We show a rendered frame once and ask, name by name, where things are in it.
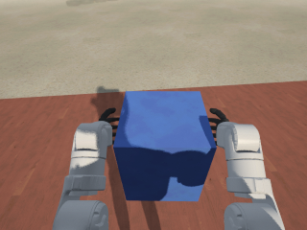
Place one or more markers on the robot right forearm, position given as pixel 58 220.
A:
pixel 245 165

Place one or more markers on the robot left upper arm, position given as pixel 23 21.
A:
pixel 82 215

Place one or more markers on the carton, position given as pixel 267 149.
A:
pixel 164 145

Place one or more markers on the robot right upper arm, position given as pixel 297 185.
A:
pixel 251 216

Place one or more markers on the left robot hand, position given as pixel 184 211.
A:
pixel 104 117

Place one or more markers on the right robot hand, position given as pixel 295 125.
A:
pixel 222 119

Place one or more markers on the robot left forearm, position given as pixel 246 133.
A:
pixel 87 165

